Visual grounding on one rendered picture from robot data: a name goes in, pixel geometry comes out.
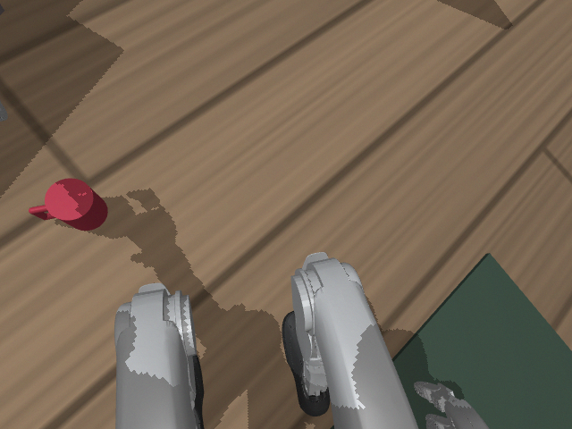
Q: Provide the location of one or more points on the right robot hand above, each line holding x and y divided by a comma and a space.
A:
460, 414

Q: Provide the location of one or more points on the mug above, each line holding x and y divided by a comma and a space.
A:
73, 202

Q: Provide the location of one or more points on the right robot foot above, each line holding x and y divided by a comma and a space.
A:
311, 405

